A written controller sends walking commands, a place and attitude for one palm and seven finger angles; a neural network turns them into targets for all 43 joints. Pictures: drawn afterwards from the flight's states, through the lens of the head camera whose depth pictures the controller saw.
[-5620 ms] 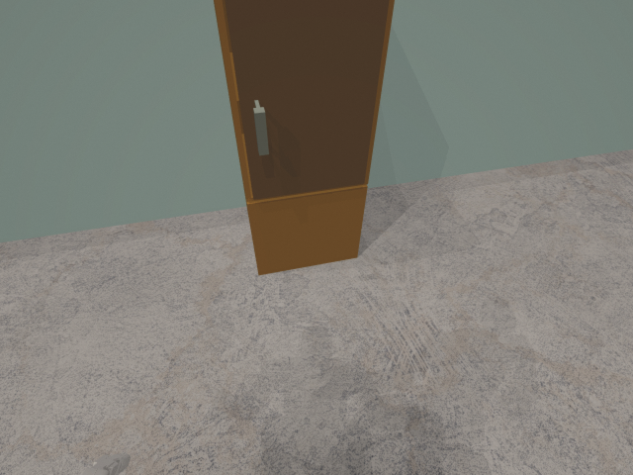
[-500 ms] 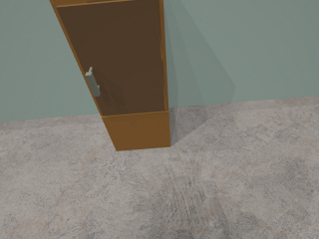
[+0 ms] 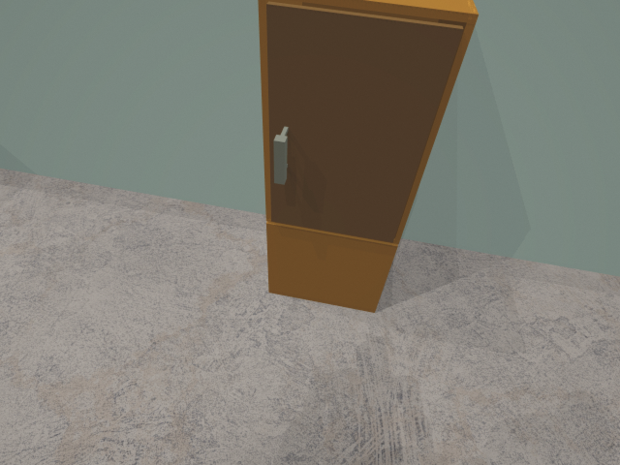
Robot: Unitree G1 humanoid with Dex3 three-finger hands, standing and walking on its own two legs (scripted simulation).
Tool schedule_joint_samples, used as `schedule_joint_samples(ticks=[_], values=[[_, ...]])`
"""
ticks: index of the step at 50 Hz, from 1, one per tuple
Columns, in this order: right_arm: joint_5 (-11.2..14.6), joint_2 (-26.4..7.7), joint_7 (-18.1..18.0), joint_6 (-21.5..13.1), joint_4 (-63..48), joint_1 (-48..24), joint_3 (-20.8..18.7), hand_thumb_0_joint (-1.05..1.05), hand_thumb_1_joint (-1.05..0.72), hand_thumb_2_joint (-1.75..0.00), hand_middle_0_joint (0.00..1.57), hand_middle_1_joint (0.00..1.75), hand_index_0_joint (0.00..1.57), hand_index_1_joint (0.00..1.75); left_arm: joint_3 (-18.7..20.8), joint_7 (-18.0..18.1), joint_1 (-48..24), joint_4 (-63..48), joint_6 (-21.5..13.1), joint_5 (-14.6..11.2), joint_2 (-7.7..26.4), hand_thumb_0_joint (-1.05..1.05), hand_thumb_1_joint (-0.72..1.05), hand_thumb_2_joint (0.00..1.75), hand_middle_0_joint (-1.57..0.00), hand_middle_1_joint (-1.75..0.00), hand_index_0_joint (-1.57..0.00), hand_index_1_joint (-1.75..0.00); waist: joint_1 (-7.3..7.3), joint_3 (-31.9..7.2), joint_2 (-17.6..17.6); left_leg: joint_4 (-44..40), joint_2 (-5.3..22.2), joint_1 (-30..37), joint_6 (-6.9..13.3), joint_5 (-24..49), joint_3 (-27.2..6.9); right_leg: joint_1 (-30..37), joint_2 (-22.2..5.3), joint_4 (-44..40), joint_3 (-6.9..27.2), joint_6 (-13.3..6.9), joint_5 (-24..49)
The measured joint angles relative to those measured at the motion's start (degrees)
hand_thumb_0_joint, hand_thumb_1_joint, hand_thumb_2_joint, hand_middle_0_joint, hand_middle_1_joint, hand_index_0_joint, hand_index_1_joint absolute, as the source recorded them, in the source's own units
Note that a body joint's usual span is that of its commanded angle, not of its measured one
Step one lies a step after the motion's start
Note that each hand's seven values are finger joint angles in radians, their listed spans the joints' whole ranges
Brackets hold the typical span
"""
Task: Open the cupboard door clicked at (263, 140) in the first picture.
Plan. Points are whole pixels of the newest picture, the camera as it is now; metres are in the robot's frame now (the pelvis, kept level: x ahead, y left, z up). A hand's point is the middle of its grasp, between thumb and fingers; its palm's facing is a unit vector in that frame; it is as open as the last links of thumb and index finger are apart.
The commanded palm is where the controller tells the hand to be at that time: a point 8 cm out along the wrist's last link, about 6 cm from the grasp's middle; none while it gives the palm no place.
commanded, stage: take the last steps up to it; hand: left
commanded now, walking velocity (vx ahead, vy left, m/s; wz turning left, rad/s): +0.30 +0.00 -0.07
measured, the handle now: (282, 155) +0.80 +0.17 -0.07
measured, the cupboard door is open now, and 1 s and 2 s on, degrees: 0 0 0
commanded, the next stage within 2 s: come to a stop and stand still in 0.50 s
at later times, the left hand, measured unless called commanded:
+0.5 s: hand (223, 374) +0.28 +0.18 -0.17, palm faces -0.08 -0.98 -0.17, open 7.4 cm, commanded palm none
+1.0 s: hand (204, 359) +0.31 +0.23 -0.18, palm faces +0.03 -0.98 -0.21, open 7.3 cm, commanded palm none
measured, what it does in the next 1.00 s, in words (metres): walks ahead: right foot, then left foot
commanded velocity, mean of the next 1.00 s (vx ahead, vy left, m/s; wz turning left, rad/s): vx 0.03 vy -0.01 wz -0.03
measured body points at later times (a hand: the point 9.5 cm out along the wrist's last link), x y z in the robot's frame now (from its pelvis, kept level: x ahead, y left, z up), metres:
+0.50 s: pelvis +0.16 +0.02 +0.00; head +0.19 +0.01 +0.44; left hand +0.29 +0.23 -0.15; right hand +0.01 -0.16 -0.15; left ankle +0.01 +0.10 -0.73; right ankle +0.27 -0.09 -0.71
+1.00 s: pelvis +0.26 +0.04 -0.01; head +0.30 +0.05 +0.44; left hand +0.31 +0.28 -0.17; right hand +0.34 -0.21 -0.15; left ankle +0.30 +0.15 -0.74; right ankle +0.28 -0.08 -0.73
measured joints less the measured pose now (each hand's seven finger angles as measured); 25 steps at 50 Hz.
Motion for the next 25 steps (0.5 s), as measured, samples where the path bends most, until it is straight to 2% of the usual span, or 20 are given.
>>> schedule_joint_samples(ticks=[2,4,6,9,14,17,22,25], values=[[-0.08,1.48,-0.61,-0.86,-0.19,0.36,0.59,0.00,-0.91,-0.90,0.19,0.30,0.20,0.30,0.02,-0.06,-0.56,0.76,1.26,0.06,0.13,0.01,0.91,0.90,-0.20,-0.30,-0.20,-0.29,-0.38,0.29,-0.89,1.02,-0.68,1.25,1.41,-0.60,1.31,-5.06,0.49,12.58,3.34,-1.19,-4.41],[0.22,2.69,-1.48,-1.43,0.00,1.93,0.77,-0.01,-0.91,-0.90,0.19,0.30,0.20,0.30,0.20,-0.27,-1.91,0.71,1.58,0.26,0.16,0.01,0.91,0.90,-0.19,-0.30,-0.20,-0.29,-1.31,0.10,-1.13,-1.44,-1.36,3.73,2.12,-0.76,1.95,-10.16,1.12,22.48,4.59,-1.86,-2.29],[0.69,2.42,-2.65,-2.18,0.33,3.46,0.16,-0.02,-0.95,-0.90,0.20,0.30,0.20,0.30,0.37,-0.63,-3.94,-0.07,1.13,0.28,0.10,0.01,0.91,0.90,-0.19,-0.30,-0.19,-0.29,-2.27,0.14,-1.34,-5.14,-2.46,6.40,2.53,0.31,2.34,-14.50,1.20,28.01,5.29,-1.87,2.54],[0.65,1.92,-2.91,-2.66,2.18,6.38,0.54,-0.03,-0.96,-0.90,0.20,0.30,0.20,0.30,0.71,-0.79,-7.57,-2.12,0.35,0.25,0.17,0.01,0.91,0.90,-0.19,-0.30,-0.19,-0.29,-2.85,0.26,-1.69,-9.81,-4.08,9.84,3.20,1.34,2.63,-19.29,1.36,30.88,6.10,-1.33,8.01],[0.69,3.12,-3.24,-2.83,6.01,12.07,1.33,-0.02,-0.94,-0.90,0.20,0.30,0.20,0.30,1.16,-0.82,-13.33,-5.07,0.10,0.00,0.29,0.01,0.91,0.90,-0.19,-0.30,-0.19,-0.29,-3.77,0.37,-2.30,-14.09,-6.02,14.21,3.68,0.82,2.72,-23.49,1.80,29.74,6.95,-0.74,11.74],[0.49,4.17,-3.44,-2.88,7.84,15.08,1.63,-0.01,-0.92,-0.90,0.20,0.30,0.20,0.30,1.16,-0.94,-16.14,-6.08,0.31,-0.13,0.03,0.01,0.91,0.90,-0.19,-0.30,-0.19,-0.29,-4.86,0.73,-1.88,-15.18,-6.41,16.38,3.54,-0.56,2.79,-24.23,1.97,26.93,6.56,-0.97,12.32],[-0.27,5.51,-3.58,-2.99,9.86,18.73,1.98,0.00,-0.91,-0.90,0.20,0.30,0.20,0.30,0.64,-1.15,-20.55,-7.28,0.35,-0.38,-0.65,0.01,0.91,0.90,-0.19,-0.30,-0.19,-0.29,-7.65,2.72,-0.10,-14.99,-5.50,19.58,2.49,-4.11,2.70,-22.02,2.89,15.92,4.68,-2.64,10.23],[-0.32,5.83,-3.49,-2.61,10.99,20.14,2.11,0.00,-0.91,-0.90,0.20,0.30,0.20,0.30,0.12,-1.09,-22.70,-8.21,-0.49,-0.50,-1.18,0.01,0.91,0.90,-0.19,-0.30,-0.19,-0.29,-8.73,4.19,1.41,-11.82,-3.76,20.61,1.25,-7.93,2.91,-18.43,5.01,7.65,3.09,-4.52,8.52]])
